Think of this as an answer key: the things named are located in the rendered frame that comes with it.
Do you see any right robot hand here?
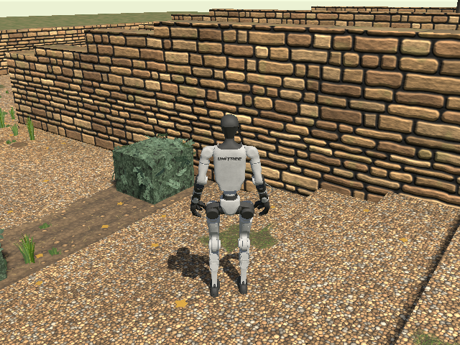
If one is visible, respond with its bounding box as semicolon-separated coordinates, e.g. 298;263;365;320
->
254;200;270;216

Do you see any left robot hand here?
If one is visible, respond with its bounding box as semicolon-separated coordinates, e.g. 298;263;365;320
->
190;201;206;217

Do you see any right robot thigh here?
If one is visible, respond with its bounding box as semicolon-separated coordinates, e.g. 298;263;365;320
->
238;201;254;251

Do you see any robot right forearm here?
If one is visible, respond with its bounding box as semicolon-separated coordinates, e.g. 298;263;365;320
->
256;175;269;203

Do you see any right robot upper arm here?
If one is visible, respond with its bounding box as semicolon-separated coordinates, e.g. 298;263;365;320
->
244;145;263;185

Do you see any robot left forearm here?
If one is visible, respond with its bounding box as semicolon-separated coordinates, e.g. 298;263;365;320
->
191;174;204;203

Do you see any robot left foot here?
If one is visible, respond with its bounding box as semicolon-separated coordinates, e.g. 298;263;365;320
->
210;279;220;298

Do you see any left robot upper arm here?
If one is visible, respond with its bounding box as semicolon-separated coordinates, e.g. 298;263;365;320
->
196;145;215;185

